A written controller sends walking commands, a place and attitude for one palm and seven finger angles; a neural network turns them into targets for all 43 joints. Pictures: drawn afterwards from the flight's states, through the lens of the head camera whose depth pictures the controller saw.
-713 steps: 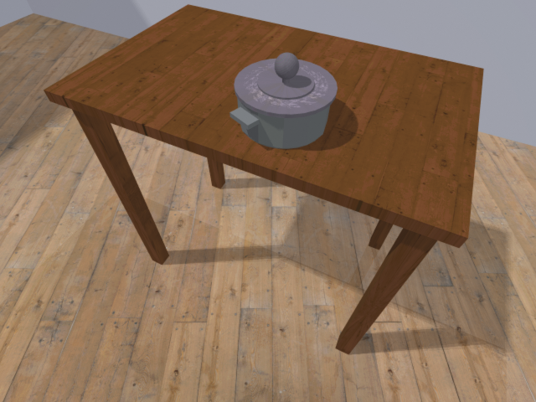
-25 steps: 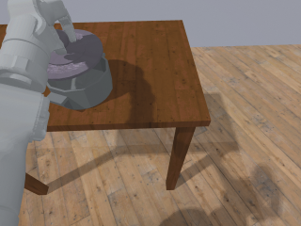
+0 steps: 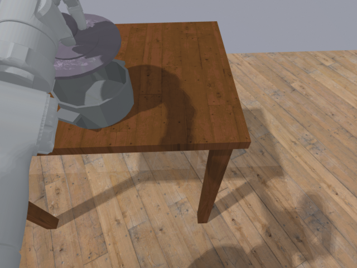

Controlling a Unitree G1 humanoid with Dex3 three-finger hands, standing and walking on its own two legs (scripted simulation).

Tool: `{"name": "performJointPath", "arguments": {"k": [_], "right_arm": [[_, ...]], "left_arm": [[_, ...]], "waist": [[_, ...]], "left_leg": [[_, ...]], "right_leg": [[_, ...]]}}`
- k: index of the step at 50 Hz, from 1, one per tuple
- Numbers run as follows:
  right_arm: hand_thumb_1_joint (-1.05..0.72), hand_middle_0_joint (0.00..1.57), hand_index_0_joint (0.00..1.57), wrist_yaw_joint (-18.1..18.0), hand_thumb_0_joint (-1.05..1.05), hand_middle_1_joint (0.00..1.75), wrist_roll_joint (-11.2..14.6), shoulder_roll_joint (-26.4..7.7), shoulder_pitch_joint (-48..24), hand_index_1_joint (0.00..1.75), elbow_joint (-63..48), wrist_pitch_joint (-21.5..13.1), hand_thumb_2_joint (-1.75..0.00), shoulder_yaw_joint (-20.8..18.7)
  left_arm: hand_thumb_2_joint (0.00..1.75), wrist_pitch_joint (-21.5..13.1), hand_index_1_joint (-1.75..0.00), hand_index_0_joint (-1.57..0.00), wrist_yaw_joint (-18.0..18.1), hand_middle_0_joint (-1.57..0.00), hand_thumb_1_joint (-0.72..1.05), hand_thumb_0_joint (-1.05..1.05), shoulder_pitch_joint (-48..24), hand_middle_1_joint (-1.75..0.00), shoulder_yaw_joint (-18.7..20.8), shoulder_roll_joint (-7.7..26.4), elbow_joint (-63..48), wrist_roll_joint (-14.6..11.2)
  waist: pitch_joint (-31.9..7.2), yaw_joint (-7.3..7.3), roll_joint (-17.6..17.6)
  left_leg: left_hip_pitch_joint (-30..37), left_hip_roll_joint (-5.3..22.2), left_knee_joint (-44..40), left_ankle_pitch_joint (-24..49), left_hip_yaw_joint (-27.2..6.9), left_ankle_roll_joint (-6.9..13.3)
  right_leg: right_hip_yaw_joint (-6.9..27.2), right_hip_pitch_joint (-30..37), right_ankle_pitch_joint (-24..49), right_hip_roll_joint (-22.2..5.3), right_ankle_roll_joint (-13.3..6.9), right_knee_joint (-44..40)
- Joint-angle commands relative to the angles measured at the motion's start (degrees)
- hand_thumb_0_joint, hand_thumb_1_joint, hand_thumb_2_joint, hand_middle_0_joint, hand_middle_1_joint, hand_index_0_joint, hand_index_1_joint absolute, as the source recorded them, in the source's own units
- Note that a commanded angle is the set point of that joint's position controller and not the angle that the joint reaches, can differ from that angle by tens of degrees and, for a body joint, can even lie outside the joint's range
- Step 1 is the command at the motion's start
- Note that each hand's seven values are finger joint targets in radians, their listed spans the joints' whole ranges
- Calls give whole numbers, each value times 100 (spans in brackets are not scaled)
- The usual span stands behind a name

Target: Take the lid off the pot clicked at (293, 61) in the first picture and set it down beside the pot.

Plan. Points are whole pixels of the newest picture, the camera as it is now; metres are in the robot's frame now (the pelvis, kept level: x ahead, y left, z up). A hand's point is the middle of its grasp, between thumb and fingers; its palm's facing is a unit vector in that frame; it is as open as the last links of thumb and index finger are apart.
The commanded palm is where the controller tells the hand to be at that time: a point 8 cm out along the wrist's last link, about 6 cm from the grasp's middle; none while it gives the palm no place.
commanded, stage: lift the lid straight up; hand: left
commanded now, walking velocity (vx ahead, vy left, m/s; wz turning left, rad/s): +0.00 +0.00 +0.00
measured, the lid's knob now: (64, 26) +0.54 +0.17 +0.26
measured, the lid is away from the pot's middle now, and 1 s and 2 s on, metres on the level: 0.01 0.01 0.15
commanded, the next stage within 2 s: move the lid sideways beside the pot in 0.76 s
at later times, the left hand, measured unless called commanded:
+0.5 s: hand (52, 1) +0.52 +0.17 +0.31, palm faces -0.19 -0.17 -0.97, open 7.0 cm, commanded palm +0.52 +0.17 +0.39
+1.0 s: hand out of the picture +0.51 +0.16 +0.33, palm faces -0.15 -0.15 -0.98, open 7.0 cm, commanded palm +0.51 +0.19 +0.39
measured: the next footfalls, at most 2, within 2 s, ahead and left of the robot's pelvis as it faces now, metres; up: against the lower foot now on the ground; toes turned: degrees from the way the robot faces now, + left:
none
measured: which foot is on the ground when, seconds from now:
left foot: down 0.00-1.00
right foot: down 0.00-1.00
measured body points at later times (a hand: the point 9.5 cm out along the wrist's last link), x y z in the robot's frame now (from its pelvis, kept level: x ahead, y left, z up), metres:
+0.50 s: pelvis +0.01 -0.01 +0.00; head +0.06 -0.02 +0.45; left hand +0.52 +0.17 +0.37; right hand +0.04 -0.28 -0.14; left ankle +0.00 +0.10 -0.74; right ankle -0.05 -0.11 -0.74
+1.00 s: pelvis +0.01 -0.01 +0.00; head +0.05 -0.03 +0.45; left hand +0.51 +0.17 +0.38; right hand +0.06 -0.28 -0.14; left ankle +0.00 +0.10 -0.74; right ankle -0.05 -0.11 -0.74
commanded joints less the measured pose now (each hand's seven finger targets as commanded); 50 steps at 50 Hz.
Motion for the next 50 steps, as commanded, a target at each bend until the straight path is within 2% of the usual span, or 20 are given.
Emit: {"name": "performJointPath", "arguments": {"k": [1, 3, 7, 8, 10, 12, 13, 15, 22, 23, 27, 31, 32, 37, 40, 41, 42, 45, 48, 50], "right_arm": [[-90, 20, 20, -108, 0, 30, -44, -923, 276, 30, -470, -142, -90, -239], [-90, 20, 20, -67, 0, 30, -46, -898, 264, 30, -541, -173, -90, -249], [-90, 20, 20, -38, 0, 30, -24, -914, 327, 30, -492, -172, -90, -264], [-90, 20, 20, -18, 0, 30, -49, -925, 333, 30, -479, -148, -90, -266], [-90, 20, 20, -36, 0, 30, -21, -926, 269, 30, -488, -93, -90, -246], [-90, 20, 20, -30, 0, 30, -14, -923, 275, 30, -498, -134, -90, -241], [-90, 20, 20, 2, 0, 30, -58, -908, 275, 30, -530, -155, -90, -254], [-90, 20, 20, -43, 0, 30, -68, -916, 285, 30, -499, -122, -90, -254], [-90, 20, 20, -55, 0, 30, -5, -905, 258, 30, -459, -220, -90, -226], [-90, 20, 20, -18, 0, 30, -31, -899, 224, 30, -488, -242, -90, -223], [-90, 20, 20, -38, 0, 30, -15, -889, 210, 30, -447, -235, -90, -209], [-90, 20, 20, -33, 0, 30, -20, -907, 104, 30, -431, -123, -90, -175], [-90, 20, 20, -44, 0, 30, 7, -940, 115, 30, -418, -98, -90, -178], [-90, 20, 20, -6, 0, 30, -11, -868, 24, 30, -531, -214, -90, -204], [-90, 20, 20, -14, 0, 30, -72, -853, 8, 30, -566, -237, -90, -213], [-90, 20, 20, -23, 0, 30, -58, -842, -40, 30, -567, -215, -90, -192], [-90, 20, 20, -29, 0, 30, -23, -868, -6, 30, -547, -194, -90, -189], [-90, 20, 20, -66, 0, 30, -33, -883, -84, 30, -588, -60, -90, -176], [-90, 20, 20, -85, 0, 30, -54, -891, -149, 30, -675, 38, -90, -148], [-90, 20, 20, -112, 0, 30, -29, -860, -187, 30, -698, 110, -90, -146]], "left_arm": [[75, 25, -109, -86, 349, -87, 82, 0, -3799, -110, 440, 1693, -1225, 322], [75, -27, -109, -86, 362, -87, 82, 0, -4108, -110, 392, 1607, -1677, 287], [75, 103, -109, -86, 326, -87, 82, 0, -3777, -110, 171, 1139, -1289, 163], [75, 130, -109, -86, 323, -87, 82, 0, -3813, -110, 326, 1447, -1251, 329], [75, 219, -109, -86, 303, -87, 82, 0, -3803, -110, 196, 1282, -1088, 333], [75, 232, -109, -86, 313, -87, 82, 0, -3911, -110, 85, 1005, -1305, 155], [75, 192, -109, -86, 322, -87, 82, 0, -4144, -110, 219, 1331, -1572, 318], [75, 232, -109, -86, 315, -87, 82, 0, -4056, -110, 334, 1538, -1312, 421], [75, 331, -109, -86, 273, -87, 82, 0, -4164, -110, 96, 1117, -1345, 199], [75, 297, -109, -86, 276, -87, 82, 0, -4472, -110, 177, 1383, -1674, 334], [75, 415, -109, -86, 234, -87, 82, 0, -4135, -110, 104, 1099, -1318, 234], [75, 584, -109, -86, 214, -87, 82, 0, -3855, -110, 137, 1228, -776, 432], [75, 600, -109, -86, 220, -87, 82, 0, -3717, -110, 93, 1088, -825, 272], [75, 499, -109, -86, 263, -87, 82, 0, -4366, -110, 6, 925, -1686, 215], [75, 447, -109, -86, 244, -87, 82, 0, -4415, -110, 291, 1475, -1744, 420], [75, 461, -109, -86, 226, -87, 82, 0, -4367, -110, 307, 1536, -1599, 448], [75, 501, -109, -86, 224, -87, 82, 0, -4105, -110, 170, 1203, -1419, 278], [75, 346, -109, -86, 231, -87, 82, 0, -3746, -110, 266, 1521, -1373, 499], [75, 215, -109, -86, 257, -87, 82, 0, -3831, -110, 415, 1892, -1637, 560], [75, 207, -109, -86, 238, -87, 82, 0, -3564, -110, 403, 1873, -1329, 566]], "waist": [[-2699, -57, -441], [-3106, -6, -125], [-2546, -37, 181], [-2655, -29, -136], [-2404, -87, -268], [-2471, -56, 92], [-2882, -17, 49], [-2912, -63, -223], [-2689, -71, 91], [-2988, -37, 24], [-2681, -51, 147], [-2260, -59, -412], [-2260, -54, -236], [-2949, -22, 131], [-3144, 29, -260], [-3012, 41, -298], [-2832, 18, -91], [-2430, 24, -595], [-2670, 102, -457], [-2407, 84, -514]], "left_leg": [[2102, -195, 232, 2157, -344, 251], [2401, -171, 289, 2713, -416, 188], [2536, -114, 332, 3207, -434, 149], [2454, -115, 322, 2989, -439, 168], [2190, -129, 241, 2586, -386, 197], [2422, -109, 263, 2981, -401, 173], [2580, -110, 312, 3091, -448, 163], [2436, -125, 349, 3058, -391, 213], [2607, -100, 308, 3220, -387, 200], [2677, -113, 323, 3266, -436, 192], [2599, -112, 334, 3419, -370, 198], [2061, -141, 236, 2686, -311, 242], [2125, -120, 216, 2881, -295, 218], [2810, -71, 347, 3573, -438, 185], [2623, -153, 357, 3237, -406, 239], [2431, -180, 331, 3044, -364, 251], [2403, -179, 326, 3204, -355, 225], [2045, -128, 231, 2564, -297, 232], [1944, -165, 221, 2618, -264, 218], [1800, -154, 231, 2506, -238, 235]], "right_leg": [[191, 372, 2368, 267, -39, -257], [192, 392, 2534, 267, -39, -172], [99, -46, 2446, 307, -92, -251], [141, 61, 2379, 320, -44, -254], [128, 55, 2285, 293, -46, -289], [92, -2, 2425, 277, -86, -278], [150, 135, 2449, 293, -42, -238], [185, 273, 2627, 280, -29, -240], [128, 120, 2622, 257, -47, -332], [178, 240, 2656, 268, -12, -298], [141, 187, 2819, 234, -45, -325], [151, 257, 2604, 210, -13, -360], [135, 302, 2767, 179, -39, -368], [134, 198, 2768, 207, -40, -280], [202, 493, 2808, 212, 0, -242], [222, 543, 2820, 185, -10, -231], [176, 452, 2920, 176, -43, -237], [183, 419, 2569, 171, -15, -296], [230, 704, 2756, 147, -21, -220], [212, 626, 2676, 145, -32, -214]]}}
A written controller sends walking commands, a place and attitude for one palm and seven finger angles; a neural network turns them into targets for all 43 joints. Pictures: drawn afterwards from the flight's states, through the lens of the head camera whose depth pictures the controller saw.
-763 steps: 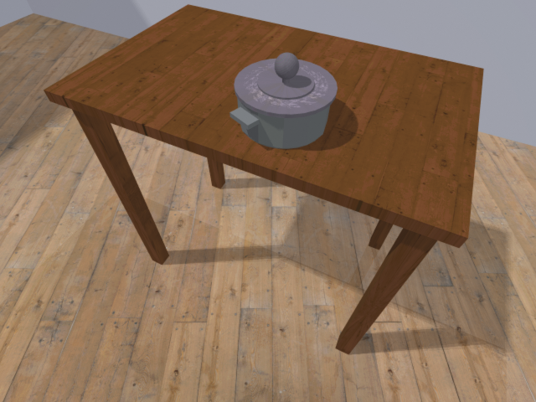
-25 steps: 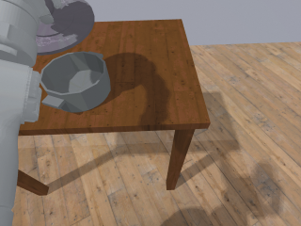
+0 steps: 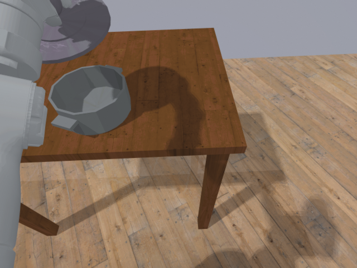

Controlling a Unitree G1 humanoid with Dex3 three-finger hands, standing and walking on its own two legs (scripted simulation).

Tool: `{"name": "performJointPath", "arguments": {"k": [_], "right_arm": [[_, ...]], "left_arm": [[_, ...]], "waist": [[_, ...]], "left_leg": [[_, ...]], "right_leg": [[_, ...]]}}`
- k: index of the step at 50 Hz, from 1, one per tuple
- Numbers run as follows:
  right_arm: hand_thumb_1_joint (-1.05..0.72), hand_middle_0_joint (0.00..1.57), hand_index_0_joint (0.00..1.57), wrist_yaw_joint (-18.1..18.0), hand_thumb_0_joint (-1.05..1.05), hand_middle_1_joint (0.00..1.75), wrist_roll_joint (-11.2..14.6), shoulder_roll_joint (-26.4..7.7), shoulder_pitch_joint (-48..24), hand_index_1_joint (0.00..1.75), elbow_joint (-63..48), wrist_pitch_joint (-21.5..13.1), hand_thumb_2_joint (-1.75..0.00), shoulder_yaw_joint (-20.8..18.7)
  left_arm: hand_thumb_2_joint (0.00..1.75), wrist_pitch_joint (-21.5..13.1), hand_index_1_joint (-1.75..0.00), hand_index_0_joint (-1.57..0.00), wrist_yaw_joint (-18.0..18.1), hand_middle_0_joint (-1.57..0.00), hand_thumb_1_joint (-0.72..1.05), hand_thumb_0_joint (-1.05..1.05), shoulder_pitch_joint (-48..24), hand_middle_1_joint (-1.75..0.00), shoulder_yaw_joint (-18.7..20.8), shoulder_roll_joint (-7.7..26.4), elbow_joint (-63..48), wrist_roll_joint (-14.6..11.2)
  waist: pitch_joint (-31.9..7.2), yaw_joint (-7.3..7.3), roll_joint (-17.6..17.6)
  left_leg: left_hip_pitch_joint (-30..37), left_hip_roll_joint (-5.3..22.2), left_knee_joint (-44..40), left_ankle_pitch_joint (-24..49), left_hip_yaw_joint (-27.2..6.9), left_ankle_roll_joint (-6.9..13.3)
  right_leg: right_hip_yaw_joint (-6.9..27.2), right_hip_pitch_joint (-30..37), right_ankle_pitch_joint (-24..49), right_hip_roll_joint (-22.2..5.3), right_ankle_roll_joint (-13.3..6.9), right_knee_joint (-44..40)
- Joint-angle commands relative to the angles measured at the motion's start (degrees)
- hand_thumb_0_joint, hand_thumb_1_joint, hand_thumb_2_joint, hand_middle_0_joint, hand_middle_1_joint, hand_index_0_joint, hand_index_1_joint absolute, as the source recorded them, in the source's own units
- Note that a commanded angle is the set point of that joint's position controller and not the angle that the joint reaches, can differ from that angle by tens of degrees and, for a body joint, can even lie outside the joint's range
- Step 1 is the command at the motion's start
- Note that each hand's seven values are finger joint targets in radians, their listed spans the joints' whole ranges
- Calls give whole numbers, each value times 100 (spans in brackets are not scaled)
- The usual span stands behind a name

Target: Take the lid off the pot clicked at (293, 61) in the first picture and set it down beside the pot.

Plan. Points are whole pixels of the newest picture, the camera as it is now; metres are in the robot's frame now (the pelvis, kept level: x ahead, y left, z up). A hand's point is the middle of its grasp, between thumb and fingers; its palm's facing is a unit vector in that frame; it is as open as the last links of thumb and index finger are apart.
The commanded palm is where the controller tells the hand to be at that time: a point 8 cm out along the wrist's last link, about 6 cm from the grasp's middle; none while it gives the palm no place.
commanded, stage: move the lid sideways beside the pot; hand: left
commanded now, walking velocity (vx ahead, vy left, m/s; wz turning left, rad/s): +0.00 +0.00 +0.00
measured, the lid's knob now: (47, 3) +0.53 +0.18 +0.32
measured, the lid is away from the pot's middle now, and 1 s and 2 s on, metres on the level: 0.01 0.15 0.25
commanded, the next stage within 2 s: none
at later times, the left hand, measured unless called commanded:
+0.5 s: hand out of the picture +0.49 +0.26 +0.32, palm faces -0.18 -0.12 -0.98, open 7.0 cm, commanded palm +0.50 +0.26 +0.39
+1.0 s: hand out of the picture +0.47 +0.31 +0.32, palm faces -0.18 -0.15 -0.97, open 7.0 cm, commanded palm +0.50 +0.32 +0.39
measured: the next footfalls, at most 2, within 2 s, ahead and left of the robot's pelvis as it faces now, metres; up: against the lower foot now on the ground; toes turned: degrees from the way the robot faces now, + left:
none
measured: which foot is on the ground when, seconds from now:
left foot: down 0.00-1.00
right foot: down 0.00-1.00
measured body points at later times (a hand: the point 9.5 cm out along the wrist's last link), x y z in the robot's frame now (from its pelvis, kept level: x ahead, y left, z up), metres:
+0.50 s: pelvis +0.00 +0.01 +0.00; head +0.05 +0.00 +0.45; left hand +0.49 +0.26 +0.37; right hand +0.04 -0.27 -0.14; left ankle +0.00 +0.11 -0.74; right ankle -0.06 -0.10 -0.74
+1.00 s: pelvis +0.00 +0.01 +0.00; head +0.06 +0.00 +0.45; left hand +0.48 +0.31 +0.37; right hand +0.03 -0.26 -0.14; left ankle +0.00 +0.11 -0.74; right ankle -0.06 -0.10 -0.74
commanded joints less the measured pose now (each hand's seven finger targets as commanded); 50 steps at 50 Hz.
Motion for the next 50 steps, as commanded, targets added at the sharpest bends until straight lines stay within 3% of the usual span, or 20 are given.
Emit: {"name": "performJointPath", "arguments": {"k": [1, 2, 8, 9, 11, 12, 13, 15, 17, 18, 22, 25, 27, 31, 37, 40, 42, 45, 47, 50], "right_arm": [[-90, 20, 20, -116, 0, 30, -1, -896, 101, 30, -545, -2, -90, -230], [-90, 20, 20, -119, 0, 30, 51, -922, 94, 30, -550, 17, -90, -232], [-90, 20, 20, -129, 0, 30, 27, -902, 202, 30, -580, -67, -90, -276], [-90, 20, 20, -144, 0, 30, 70, -894, 212, 30, -538, -69, -90, -275], [-90, 20, 20, -153, 0, 30, 75, -914, 271, 30, -511, -98, -90, -276], [-90, 20, 20, -151, 0, 30, 114, -908, 246, 30, -540, -142, -90, -268], [-90, 20, 20, -130, 0, 30, 65, -929, 288, 30, -514, -144, -90, -281], [-90, 20, 20, -155, 0, 30, 99, -933, 316, 30, -431, -133, -90, -269], [-90, 20, 20, -143, 0, 30, 150, -947, 311, 30, -401, -162, -90, -254], [-90, 20, 20, -114, 0, 30, 99, -974, 354, 30, -380, -170, -90, -268], [-90, 20, 20, -149, 0, 30, 121, -962, 412, 30, -373, -264, -90, -264], [-90, 20, 20, -150, 0, 30, 81, -976, 457, 30, -369, -254, -90, -293], [-90, 20, 20, -135, 0, 30, 117, -957, 430, 30, -420, -274, -90, -282], [-90, 20, 20, -158, 0, 30, 89, -1003, 474, 30, -389, -137, -90, -266], [-90, 20, 20, -150, 0, 30, 102, -995, 428, 30, -513, -63, -90, -254], [-90, 20, 20, -171, 0, 30, 114, -1005, 417, 30, -498, 22, -90, -234], [-90, 20, 20, -180, 0, 30, 167, -999, 392, 30, -536, 17, -90, -218], [-90, 20, 20, -173, 0, 30, 132, -1032, 445, 30, -498, 12, -90, -253], [-90, 20, 20, -195, 0, 30, 180, -1005, 482, 30, -500, -64, -90, -219], [-90, 20, 20, -217, 0, 30, 151, -1039, 518, 30, -442, -82, -90, -223]], "left_arm": [[75, -83, -109, -86, 350, -87, 82, 0, -3191, -110, 236, 1752, -1013, 324], [75, -104, -109, -86, 341, -87, 82, 0, -3128, -110, 80, 1498, -1088, 162], [75, -332, -109, -86, 342, -87, 82, 0, -3617, -110, 247, 1964, -1750, 258], [75, -307, -109, -86, 312, -87, 82, 0, -3504, -110, 34, 1687, -1466, 254], [75, -337, -109, -86, 289, -87, 82, 0, -3509, -110, 84, 1808, -1559, 215], [75, -388, -109, -86, 263, -87, 82, 0, -3495, -110, -18, 1590, -1791, 52], [75, -412, -109, -86, 282, -87, 82, 0, -3528, -110, 177, 1924, -1763, 194], [75, -370, -109, -86, 241, -87, 82, 0, -3253, -110, 19, 1731, -1333, 192], [75, -369, -109, -86, 211, -87, 82, 0, -3172, -110, -165, 1391, -1356, 22], [75, -408, -109, -86, 229, -87, 82, 0, -3395, -110, -55, 1660, -1578, 141], [75, -493, -109, -86, 216, -87, 82, 0, -3374, -110, -99, 1562, -1647, 59], [75, -583, -109, -86, 232, -87, 82, 0, -3518, -110, 167, 2029, -1827, 218], [75, -614, -109, -86, 196, -87, 82, 0, -3450, -110, 9, 1759, -1904, 81], [75, -585, -109, -86, 194, -87, 82, 0, -3119, -110, 295, 2275, -1237, 294], [75, -670, -109, -86, 206, -87, 82, 0, -3154, -110, 313, 2382, -1461, 269], [75, -664, -109, -86, 208, -87, 82, 0, -2922, -110, 478, 2731, -1042, 391], [75, -667, -109, -86, 180, -87, 82, 0, -2854, -110, 156, 2328, -1069, 266], [75, -689, -109, -86, 213, -87, 82, 0, -3327, -110, 367, 2703, -1529, 366], [75, -702, -109, -86, 163, -87, 82, 0, -3241, -110, 39, 2297, -1459, 251], [75, -708, -109, -86, 168, -87, 82, 0, -3311, -110, 267, 2689, -1479, 355]], "waist": [[-2178, 49, -581], [-2149, 30, -335], [-2856, 64, -15], [-2562, 1, 19], [-2495, 2, -84], [-2597, 23, 281], [-2723, 58, 145], [-2267, -16, 0], [-2100, -14, 399], [-2375, 12, 266], [-2454, 3, 550], [-2762, 31, 292], [-2741, 60, 666], [-2340, 40, -58], [-2560, 89, 324], [-2259, 82, -49], [-2164, 57, 206], [-2539, 63, 404], [-2395, 34, 718], [-2456, 42, 503]], "left_leg": [[1511, -184, 289, 2264, -193, 294], [1590, -161, 295, 2458, -199, 268], [2193, -128, 436, 2845, -294, 300], [2161, -99, 403, 2769, -303, 304], [2101, -106, 357, 2508, -300, 302], [2301, -86, 417, 2976, -303, 280], [2341, -98, 427, 2889, -353, 277], [2123, -97, 369, 2529, -338, 293], [2246, -49, 345, 2800, -347, 244], [2367, -52, 347, 2783, -410, 228], [2625, -27, 426, 3260, -441, 195], [2679, -30, 432, 3254, -484, 209], [2826, -26, 504, 3825, -482, 132], [2187, -59, 392, 2979, -397, 216], [2392, -26, 535, 3652, -399, 166], [1965, -28, 430, 2930, -330, 231], [1996, -14, 424, 3052, -314, 200], [2361, 40, 440, 3130, -388, 218], [2482, 35, 441, 3274, -396, 171], [2425, 27, 384, 2880, -400, 220]], "right_leg": [[180, 516, 2619, 93, 31, -204], [148, 459, 2712, 74, 2, -206], [197, 443, 2607, 143, 43, -189], [157, 198, 2419, 147, 31, -258], [133, 248, 2280, 158, 40, -311], [112, 198, 2498, 146, 8, -272], [131, 217, 2340, 185, 41, -273], [70, 44, 2118, 196, 37, -363], [27, -145, 2133, 182, -7, -403], [39, -82, 2026, 217, 29, -386], [-16, -206, 2096, 228, -12, -399], [10, -84, 2073, 248, 21, -363], [-14, -167, 2246, 238, -13, -338], [4, -7, 2076, 232, 36, -367], [3, 17, 2352, 220, 6, -284], [43, 123, 2126, 216, 48, -323], [11, 40, 2168, 195, 12, -340], [31, -36, 2003, 229, 36, -366], [-28, -175, 1949, 238, 4, -434], [1, -102, 1789, 256, 38, -471]]}}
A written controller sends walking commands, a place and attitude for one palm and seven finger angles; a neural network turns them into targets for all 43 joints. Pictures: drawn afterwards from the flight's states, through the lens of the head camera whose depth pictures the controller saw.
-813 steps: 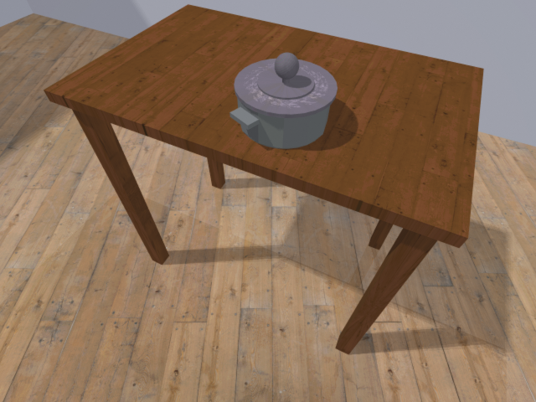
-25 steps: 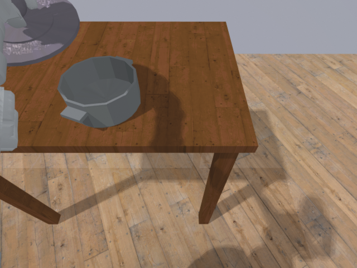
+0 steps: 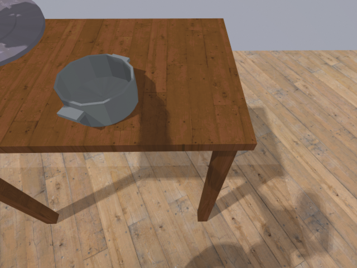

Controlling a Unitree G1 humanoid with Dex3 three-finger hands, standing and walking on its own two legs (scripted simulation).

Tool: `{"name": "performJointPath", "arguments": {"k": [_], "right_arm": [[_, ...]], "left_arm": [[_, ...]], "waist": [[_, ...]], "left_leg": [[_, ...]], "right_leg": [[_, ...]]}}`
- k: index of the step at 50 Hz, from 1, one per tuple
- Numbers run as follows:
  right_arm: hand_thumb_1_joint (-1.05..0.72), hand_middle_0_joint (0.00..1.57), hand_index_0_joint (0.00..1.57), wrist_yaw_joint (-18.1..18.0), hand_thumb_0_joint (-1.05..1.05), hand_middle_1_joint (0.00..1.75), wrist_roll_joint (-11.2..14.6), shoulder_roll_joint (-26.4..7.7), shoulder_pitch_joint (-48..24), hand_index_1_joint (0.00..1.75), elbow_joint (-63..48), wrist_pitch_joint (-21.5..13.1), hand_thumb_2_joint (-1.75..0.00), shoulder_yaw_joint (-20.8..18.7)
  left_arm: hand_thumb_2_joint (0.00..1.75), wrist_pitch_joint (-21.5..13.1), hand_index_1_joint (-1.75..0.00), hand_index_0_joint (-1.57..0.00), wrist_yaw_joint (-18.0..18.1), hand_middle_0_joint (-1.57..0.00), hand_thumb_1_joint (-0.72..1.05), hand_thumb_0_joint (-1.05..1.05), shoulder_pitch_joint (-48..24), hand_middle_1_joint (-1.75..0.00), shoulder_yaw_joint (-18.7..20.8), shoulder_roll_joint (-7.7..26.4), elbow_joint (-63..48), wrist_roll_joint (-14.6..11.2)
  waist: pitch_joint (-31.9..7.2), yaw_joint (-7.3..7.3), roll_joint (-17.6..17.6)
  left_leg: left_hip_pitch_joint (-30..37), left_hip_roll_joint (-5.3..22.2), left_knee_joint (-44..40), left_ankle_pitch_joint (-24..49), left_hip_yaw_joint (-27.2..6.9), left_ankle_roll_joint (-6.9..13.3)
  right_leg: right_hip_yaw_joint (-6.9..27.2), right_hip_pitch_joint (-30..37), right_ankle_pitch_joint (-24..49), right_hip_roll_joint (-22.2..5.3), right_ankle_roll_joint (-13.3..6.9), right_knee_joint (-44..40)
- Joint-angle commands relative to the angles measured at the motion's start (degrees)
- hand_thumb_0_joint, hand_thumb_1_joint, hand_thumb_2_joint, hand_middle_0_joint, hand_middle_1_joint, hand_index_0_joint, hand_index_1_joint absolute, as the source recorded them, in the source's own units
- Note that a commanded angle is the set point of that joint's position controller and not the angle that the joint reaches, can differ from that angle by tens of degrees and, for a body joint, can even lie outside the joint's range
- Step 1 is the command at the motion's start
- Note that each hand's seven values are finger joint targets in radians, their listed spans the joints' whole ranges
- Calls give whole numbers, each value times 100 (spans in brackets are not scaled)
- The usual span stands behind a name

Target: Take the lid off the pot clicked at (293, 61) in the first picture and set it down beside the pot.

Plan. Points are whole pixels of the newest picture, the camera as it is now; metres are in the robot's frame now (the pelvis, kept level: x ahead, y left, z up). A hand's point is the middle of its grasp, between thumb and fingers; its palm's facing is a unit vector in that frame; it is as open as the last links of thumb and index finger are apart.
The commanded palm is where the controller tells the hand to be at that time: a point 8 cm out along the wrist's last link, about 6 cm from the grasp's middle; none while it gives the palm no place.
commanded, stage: move the lid sideways beside the pot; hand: left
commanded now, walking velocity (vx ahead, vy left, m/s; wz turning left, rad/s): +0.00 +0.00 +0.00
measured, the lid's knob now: out of the picture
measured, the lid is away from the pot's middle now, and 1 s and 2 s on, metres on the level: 0.15 0.25 0.20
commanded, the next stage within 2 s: lower the lid onto the table in 1.70 s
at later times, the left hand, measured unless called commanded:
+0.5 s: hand out of the picture +0.49 +0.33 +0.31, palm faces -0.17 -0.23 -0.96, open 7.0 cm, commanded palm +0.51 +0.35 +0.39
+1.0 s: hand out of the picture +0.46 +0.39 +0.30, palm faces -0.16 -0.25 -0.95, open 7.0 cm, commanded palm +0.52 +0.39 +0.39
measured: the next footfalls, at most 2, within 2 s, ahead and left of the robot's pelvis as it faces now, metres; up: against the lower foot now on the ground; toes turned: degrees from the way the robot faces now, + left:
none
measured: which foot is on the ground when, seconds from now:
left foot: down 0.00-1.00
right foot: down 0.00-1.00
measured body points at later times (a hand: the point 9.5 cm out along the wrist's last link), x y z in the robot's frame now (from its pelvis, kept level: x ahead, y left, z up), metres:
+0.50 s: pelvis +0.01 +0.00 +0.00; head +0.09 -0.01 +0.44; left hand +0.49 +0.34 +0.37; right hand +0.04 -0.28 -0.13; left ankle +0.00 +0.10 -0.74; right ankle -0.06 -0.12 -0.74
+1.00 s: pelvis +0.02 +0.00 +0.00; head +0.11 -0.01 +0.44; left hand +0.47 +0.39 +0.36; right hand +0.03 -0.28 -0.13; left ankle +0.00 +0.10 -0.74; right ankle -0.06 -0.12 -0.74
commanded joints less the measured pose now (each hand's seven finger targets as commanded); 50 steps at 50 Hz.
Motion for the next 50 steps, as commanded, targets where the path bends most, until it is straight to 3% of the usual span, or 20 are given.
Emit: {"name": "performJointPath", "arguments": {"k": [1, 2, 3, 6, 7, 10, 12, 15, 20, 22, 23, 27, 30, 32, 35, 37, 40, 42, 43, 50], "right_arm": [[-90, 20, 20, -123, 0, 30, -17, -972, 307, 30, -414, -207, -90, -252], [-90, 20, 20, -134, 0, 30, 39, -969, 315, 30, -413, -237, -90, -223], [-90, 20, 20, -120, 0, 30, 2, -989, 355, 30, -350, -231, -90, -233], [-90, 20, 20, -133, 0, 30, 16, -1012, 295, 30, -322, -251, -90, -229], [-90, 20, 20, -141, 0, 30, 47, -984, 301, 30, -337, -308, -90, -207], [-90, 20, 20, -166, 0, 30, 20, -1013, 336, 30, -293, -299, -90, -185], [-90, 20, 20, -195, 0, 30, 74, -983, 344, 30, -306, -327, -90, -155], [-90, 20, 20, -214, 0, 30, 22, -1034, 365, 30, -295, -280, -90, -160], [-90, 20, 20, -230, 0, 30, 36, -1025, 393, 30, -360, -202, -90, -138], [-90, 20, 20, -217, 0, 30, 75, -979, 416, 30, -419, -213, -90, -128], [-90, 20, 20, -181, 0, 30, 19, -1055, 463, 30, -363, -165, -90, -152], [-90, 20, 20, -158, 0, 30, 48, -981, 561, 30, -468, -147, -90, -133], [-90, 20, 20, -150, 0, 30, 31, -1059, 519, 30, -458, -26, -90, -124], [-90, 20, 20, -166, 0, 30, 89, -1015, 579, 30, -494, -48, -90, -120], [-90, 20, 20, -175, 0, 30, 63, -1082, 599, 30, -452, -22, -90, -132], [-90, 20, 20, -212, 0, 30, 102, -1034, 668, 30, -466, -105, -90, -100], [-90, 20, 20, -225, 0, 30, 71, -1087, 735, 30, -393, -145, -90, -124], [-90, 20, 20, -239, 0, 30, 130, -1022, 792, 30, -366, -235, -90, -98], [-90, 20, 20, -209, 0, 30, 75, -1098, 783, 30, -325, -213, -90, -124], [-90, 20, 20, -279, 0, 30, 111, -1071, 751, 30, -305, -291, -90, -64]], "left_arm": [[75, -50, -109, -86, 360, -87, 82, 0, -3382, -110, 240, 1220, -1313, 173], [75, -70, -109, -86, 324, -87, 82, 0, -3272, -110, -4, 917, -1358, 42], [75, -36, -109, -86, 330, -87, 82, 0, -3302, -110, 37, 979, -1245, 116], [75, -28, -109, -86, 326, -87, 82, 0, -3519, -110, -14, 987, -1395, 103], [75, -36, -109, -86, 306, -87, 82, 0, -3412, -110, -106, 779, -1420, 4], [75, -44, -109, -86, 318, -87, 82, 0, -3302, -110, 105, 1226, -1137, 160], [75, -76, -109, -86, 279, -87, 82, 0, -3077, -110, -10, 1036, -1051, 58], [75, -115, -109, -86, 318, -87, 82, 0, -3327, -110, 313, 1669, -1158, 211], [75, -179, -109, -86, 288, -87, 82, 0, -3335, -110, 517, 2152, -1138, 291], [75, -206, -109, -86, 242, -87, 82, 0, -3193, -110, 338, 1891, -1204, 196], [75, -185, -109, -86, 279, -87, 82, 0, -3345, -110, 629, 2288, -1230, 315], [75, -196, -109, -86, 209, -87, 82, 0, -2868, -110, 450, 1981, -1049, 232], [75, -136, -109, -86, 233, -87, 82, 0, -2741, -110, 643, 2437, -802, 373], [75, -137, -109, -86, 165, -87, 82, 0, -2651, -110, 290, 1977, -829, 232], [75, -70, -109, -86, 212, -87, 82, 0, -3092, -110, 596, 2542, -1108, 359], [75, -102, -109, -86, 149, -87, 82, 0, -3069, -110, 331, 2259, -1249, 258], [75, -18, -109, -86, 199, -87, 82, 0, -3386, -110, 463, 2499, -1292, 369], [75, 1, -109, -86, 130, -87, 82, 0, -3121, -110, 87, 1877, -1137, 205], [75, 69, -109, -86, 157, -87, 82, 0, -3322, -110, 110, 1927, -1218, 275], [75, 100, -109, -86, 166, -87, 82, 0, -2952, -110, 125, 1960, -772, 289]], "waist": [[-2451, -31, 437], [-2405, -43, 704], [-2405, -45, 473], [-2330, -57, 612], [-2348, -35, 863], [-2262, -44, 567], [-2249, -37, 577], [-2482, -15, 321], [-2648, 18, 366], [-2704, 37, 752], [-2799, 62, 725], [-2593, 76, 930], [-2340, 26, 447], [-2316, -9, 675], [-2510, -9, 651], [-2628, -6, 1053], [-2714, -19, 1126], [-2574, -32, 1466], [-2582, -27, 1491], [-2180, -98, 753]], "left_leg": [[2464, -13, 243, 2624, -315, 179], [2511, 0, 241, 2900, -301, 129], [2509, 10, 218, 2697, -332, 148], [2506, 25, 154, 2491, -329, 151], [2657, 32, 218, 2955, -332, 116], [2431, 12, 169, 2492, -312, 156], [2378, 28, 178, 2740, -271, 138], [2248, 3, 201, 2506, -229, 200], [2170, 22, 327, 2952, -131, 216], [2386, 52, 443, 3718, -121, 169], [2487, 97, 472, 3752, -183, 149], [2615, 137, 613, 4604, -185, 95], [2168, 115, 537, 3703, -101, 162], [2278, 140, 514, 3928, -75, 134], [2430, 131, 568, 3831, -131, 173], [2654, 161, 561, 4196, -112, 120], [2833, 179, 579, 3970, -203, 118], [3008, 239, 569, 4372, -202, 25], [3130, 249, 572, 4276, -291, -2], [2410, 138, 461, 3113, -147, 128]], "right_leg": [[48, -57, 1560, 228, -36, -300], [13, -85, 1705, 212, -65, -313], [22, -115, 1574, 232, -22, -332], [7, -168, 1468, 222, -40, -372], [-8, -224, 1639, 220, -72, -373], [9, -126, 1481, 239, -33, -377], [-5, -43, 1702, 214, -46, -366], [55, 203, 1824, 203, 10, -307], [120, 456, 2333, 176, 55, -201], [99, 389, 2641, 180, 31, -176], [116, 350, 2550, 213, 68, -158], [32, 223, 2759, 230, 30, -139], [85, 330, 2585, 222, 91, -153], [48, 289, 2680, 194, 56, -196], [73, 253, 2570, 244, 90, -195], [28, 221, 2656, 238, 62, -212], [12, 32, 2281, 298, 86, -235], [-60, -173, 2279, 300, 44, -280], [-75, -330, 2032, 334, 68, -292], [-49, -101, 1958, 305, 71, -317]]}}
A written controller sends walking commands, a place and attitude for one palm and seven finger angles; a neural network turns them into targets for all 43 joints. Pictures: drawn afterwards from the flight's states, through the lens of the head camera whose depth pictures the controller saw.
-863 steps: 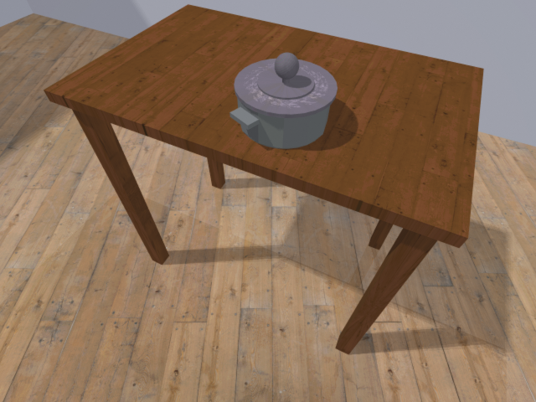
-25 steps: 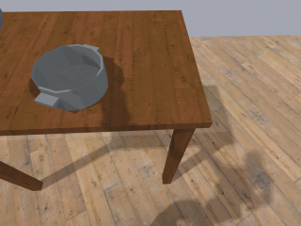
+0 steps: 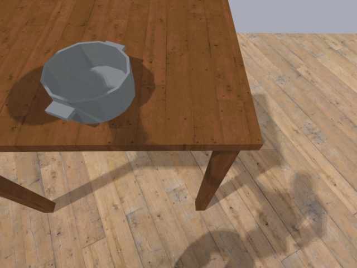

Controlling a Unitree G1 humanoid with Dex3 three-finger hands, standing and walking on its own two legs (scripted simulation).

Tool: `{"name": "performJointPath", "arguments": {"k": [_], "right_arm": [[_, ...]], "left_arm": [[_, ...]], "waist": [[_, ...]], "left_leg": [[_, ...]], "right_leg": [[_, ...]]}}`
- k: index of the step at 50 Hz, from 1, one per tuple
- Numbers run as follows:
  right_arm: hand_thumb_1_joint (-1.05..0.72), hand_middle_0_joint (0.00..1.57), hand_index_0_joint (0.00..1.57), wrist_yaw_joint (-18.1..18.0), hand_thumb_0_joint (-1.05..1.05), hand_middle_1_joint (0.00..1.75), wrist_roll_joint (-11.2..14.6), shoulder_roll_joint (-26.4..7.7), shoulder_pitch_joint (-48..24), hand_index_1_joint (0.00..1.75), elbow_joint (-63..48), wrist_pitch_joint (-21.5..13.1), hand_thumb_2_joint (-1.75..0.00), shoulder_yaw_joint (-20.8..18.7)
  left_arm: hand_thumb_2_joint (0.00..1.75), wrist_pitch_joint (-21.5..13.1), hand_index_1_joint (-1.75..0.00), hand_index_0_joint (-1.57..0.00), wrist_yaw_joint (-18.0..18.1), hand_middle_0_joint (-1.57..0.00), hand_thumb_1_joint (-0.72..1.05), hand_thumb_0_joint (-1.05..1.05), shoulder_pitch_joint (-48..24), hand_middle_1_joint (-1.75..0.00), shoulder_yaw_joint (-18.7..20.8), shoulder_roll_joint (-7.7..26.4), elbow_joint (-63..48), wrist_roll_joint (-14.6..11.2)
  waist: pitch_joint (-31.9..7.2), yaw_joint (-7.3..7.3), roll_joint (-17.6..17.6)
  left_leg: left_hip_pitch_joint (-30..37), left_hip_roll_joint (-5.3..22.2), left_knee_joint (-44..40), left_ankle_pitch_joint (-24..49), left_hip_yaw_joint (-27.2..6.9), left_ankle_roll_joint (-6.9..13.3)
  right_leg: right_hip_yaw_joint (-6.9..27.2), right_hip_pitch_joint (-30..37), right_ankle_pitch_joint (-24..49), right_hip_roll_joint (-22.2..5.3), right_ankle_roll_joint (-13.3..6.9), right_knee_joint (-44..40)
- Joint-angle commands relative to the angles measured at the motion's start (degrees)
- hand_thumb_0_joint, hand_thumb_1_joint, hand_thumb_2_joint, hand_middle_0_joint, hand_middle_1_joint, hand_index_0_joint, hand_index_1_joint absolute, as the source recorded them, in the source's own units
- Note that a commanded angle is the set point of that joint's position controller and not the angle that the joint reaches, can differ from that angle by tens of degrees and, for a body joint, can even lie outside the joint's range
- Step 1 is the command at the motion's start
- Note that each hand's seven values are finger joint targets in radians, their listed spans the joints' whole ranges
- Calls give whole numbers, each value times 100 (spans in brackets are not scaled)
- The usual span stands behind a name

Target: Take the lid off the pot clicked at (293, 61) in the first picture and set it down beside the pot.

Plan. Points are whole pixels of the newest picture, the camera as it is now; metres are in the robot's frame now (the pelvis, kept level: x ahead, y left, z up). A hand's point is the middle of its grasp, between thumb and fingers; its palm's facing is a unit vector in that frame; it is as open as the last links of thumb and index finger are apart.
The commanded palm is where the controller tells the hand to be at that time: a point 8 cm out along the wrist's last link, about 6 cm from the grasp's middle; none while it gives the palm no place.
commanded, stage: move the lid sideways beside the pot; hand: left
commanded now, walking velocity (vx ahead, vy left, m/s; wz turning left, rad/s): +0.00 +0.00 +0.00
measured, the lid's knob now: out of the picture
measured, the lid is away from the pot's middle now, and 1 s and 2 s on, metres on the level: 0.25 0.20 0.22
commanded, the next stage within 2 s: lower the lid onto the table in 0.70 s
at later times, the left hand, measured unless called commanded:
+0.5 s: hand out of the picture +0.46 +0.39 +0.29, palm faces -0.16 -0.31 -0.94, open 7.0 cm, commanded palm +0.52 +0.40 +0.39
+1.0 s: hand out of the picture +0.47 +0.36 +0.29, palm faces -0.16 -0.39 -0.91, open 7.0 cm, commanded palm +0.53 +0.39 +0.38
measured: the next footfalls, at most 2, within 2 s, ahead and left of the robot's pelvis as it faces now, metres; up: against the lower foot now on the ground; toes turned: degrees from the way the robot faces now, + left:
none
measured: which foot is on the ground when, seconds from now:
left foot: down 0.00-1.00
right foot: down 0.00-1.00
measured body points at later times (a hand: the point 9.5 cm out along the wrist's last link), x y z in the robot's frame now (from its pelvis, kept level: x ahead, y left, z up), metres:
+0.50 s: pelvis +0.00 +0.00 +0.00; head +0.11 +0.00 +0.44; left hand +0.47 +0.40 +0.35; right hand -0.01 -0.27 -0.13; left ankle -0.02 +0.10 -0.74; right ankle -0.07 -0.12 -0.74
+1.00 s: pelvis +0.01 +0.00 +0.00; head +0.11 -0.01 +0.44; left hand +0.48 +0.38 +0.34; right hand +0.01 -0.28 -0.13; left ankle -0.02 +0.10 -0.74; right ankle -0.07 -0.12 -0.74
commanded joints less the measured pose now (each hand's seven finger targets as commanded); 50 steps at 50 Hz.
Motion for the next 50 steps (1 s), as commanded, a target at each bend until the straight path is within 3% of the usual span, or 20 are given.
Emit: {"name": "performJointPath", "arguments": {"k": [1, 7, 8, 12, 13, 17, 18, 22, 23, 27, 28, 31, 32, 35, 39, 42, 43, 46, 47, 50], "right_arm": [[-90, 20, 20, -119, 0, 30, 9, -992, 620, 30, -264, -133, -90, -249], [-90, 20, 20, -167, 0, 30, 15, -964, 636, 30, -280, -207, -90, -223], [-90, 20, 20, -153, 0, 30, -24, -1033, 668, 30, -269, -177, -90, -256], [-90, 20, 20, -130, 0, 30, 25, -956, 710, 30, -313, -161, -90, -218], [-90, 20, 20, -99, 0, 30, -20, -1040, 687, 30, -295, -90, -90, -231], [-90, 20, 20, -93, 0, 30, 32, -977, 691, 30, -373, -48, -90, -182], [-90, 20, 20, -72, 0, 30, 6, -1072, 668, 30, -344, 10, -90, -217], [-90, 20, 20, -113, 0, 30, 34, -1006, 781, 30, -353, -58, -90, -232], [-90, 20, 20, -98, 0, 30, -10, -1096, 811, 30, -303, -46, -90, -285], [-90, 20, 20, -143, 0, 30, 22, -988, 1006, 30, -239, -187, -90, -281], [-90, 20, 20, -106, 0, 30, -43, -1080, 973, 30, -199, -151, -90, -322], [-90, 20, 20, -101, 0, 30, -20, -1040, 1010, 30, -159, -175, -90, -316], [-90, 20, 20, -120, 0, 30, 0, -995, 1027, 30, -138, -234, -90, -290], [-90, 20, 20, -102, 0, 30, -60, -1039, 985, 30, -111, -212, -90, -323], [-90, 20, 20, -120, 0, 30, -62, -1029, 946, 30, -154, -191, -90, -283], [-90, 20, 20, -85, 0, 30, 34, -983, 932, 30, -154, -226, -90, -240], [-90, 20, 20, -54, 0, 30, -6, -1050, 846, 30, -173, -153, -90, -239], [-90, 20, 20, -50, 0, 30, 6, -1032, 750, 30, -238, -125, -90, -202], [-90, 20, 20, -60, 0, 30, 40, -983, 767, 30, -252, -168, -90, -184], [-90, 20, 20, -55, 0, 30, 9, -1054, 759, 30, -249, -121, -90, -212]], "left_arm": [[75, -52, -109, -86, 327, -87, 82, 0, -2587, -110, 50, 677, -1281, 96], [75, -143, -109, -86, 316, -87, 82, 0, -2885, -110, 165, 912, -1633, 68], [75, -125, -109, -86, 364, -87, 82, 0, -2966, -110, 361, 1188, -1604, 169], [75, -173, -109, -86, 310, -87, 82, 0, -2524, -110, 228, 1029, -1091, 149], [75, -154, -109, -86, 343, -87, 82, 0, -2611, -110, 414, 1348, -1098, 247], [75, -210, -109, -86, 287, -87, 82, 0, -2381, -110, 224, 1148, -907, 178], [75, -157, -109, -86, 310, -87, 82, 0, -2611, -110, 322, 1336, -1045, 239], [75, -158, -109, -86, 280, -87, 82, 0, -2920, -110, 128, 1039, -1483, 126], [75, -96, -109, -86, 322, -87, 82, 0, -3289, -110, 257, 1231, -1804, 187], [75, -35, -109, -86, 277, -87, 82, 0, -2978, -110, -12, 666, -1468, 87], [75, 19, -109, -86, 319, -87, 82, 0, -3233, -110, 101, 878, -1671, 175], [75, 105, -109, -86, 347, -87, 82, 0, -3062, -110, -69, 512, -1300, 166], [75, 76, -109, -86, 308, -87, 82, 0, -2959, -110, -142, 331, -1318, 84], [75, 145, -109, -86, 359, -87, 82, 0, -3166, -110, -58, 461, -1422, 181], [75, 108, -109, -86, 381, -87, 82, 0, -3140, -110, 279, 1067, -1341, 266], [75, 211, -109, -86, 249, -87, 82, 0, -2746, -110, 86, 837, -613, 117], [75, 243, -109, -86, 270, -87, 82, 0, -2868, -110, 211, 1128, -672, 191], [75, 273, -109, -86, 277, -87, 82, 0, -2822, -110, 143, 1095, -514, 154], [75, 226, -109, -86, 237, -87, 82, 0, -2757, -110, 92, 961, -632, 65], [75, 316, -109, -86, 274, -87, 82, 0, -3170, -110, 189, 1216, -873, 105]], "waist": [[-2406, -113, 718], [-2817, -17, 1060], [-2912, -21, 962], [-2615, -30, 760], [-2594, -33, 656], [-2363, -45, 663], [-2376, -75, 639], [-2685, -69, 1263], [-2967, -56, 1369], [-2930, -89, 1530], [-3056, -82, 1429], [-2726, -148, 1414], [-2741, -113, 1542], [-2776, -146, 1261], [-2998, -96, 782], [-2578, -159, 497], [-2572, -142, 334], [-2340, -175, 374], [-2410, -136, 693], [-2473, -169, 688]], "left_leg": [[2468, 35, 265, 3075, -89, 161], [2686, 47, 320, 3654, -106, 128], [2729, 46, 359, 3538, -129, 133], [2360, 33, 383, 3639, -29, 141], [2268, 36, 387, 3432, -30, 138], [2024, 29, 359, 3521, 29, 143], [2082, 57, 361, 3292, 12, 143], [2633, 129, 397, 4005, -69, 86], [3008, 159, 467, 4212, -176, 70], [3195, 204, 497, 4639, -196, -18], [3302, 190, 542, 4535, -245, -5], [3088, 163, 471, 4111, -274, -9], [3187, 198, 467, 4497, -243, -59], [3100, 148, 492, 4216, -270, 9], [2699, 57, 533, 4068, -152, 108], [2192, -10, 438, 3554, 27, 165], [2052, -32, 443, 3333, 25, 174], [1758, -54, 405, 2991, 97, 206], [1904, -14, 419, 3355, 126, 187], [2007, -6, 446, 3217, 37, 207]], "right_leg": [[-38, -15, 1916, 175, 75, -107], [-31, 147, 2155, 186, 46, -20], [-2, 132, 2091, 195, 87, 6], [1, 274, 2363, 170, 80, 26], [42, 301, 2332, 167, 117, 36], [29, 413, 2537, 154, 78, 47], [54, 308, 2373, 154, 118, 31], [-31, 108, 2368, 189, 61, 21], [-27, -14, 2281, 226, 99, 38], [-129, -257, 2171, 264, 63, -11], [-101, -277, 2114, 287, 105, 4], [-139, -481, 1815, 290, 66, -69], [-175, -467, 1968, 282, 32, -81], [-143, -408, 1994, 294, 66, -62], [-42, 140, 2528, 224, 114, 56], [9, 387, 2731, 176, 129, 34], [50, 469, 2724, 165, 163, 72], [65, 513, 2740, 134, 148, 85], [64, 516, 2913, 126, 119, 94], [69, 458, 2718, 154, 148, 106]]}}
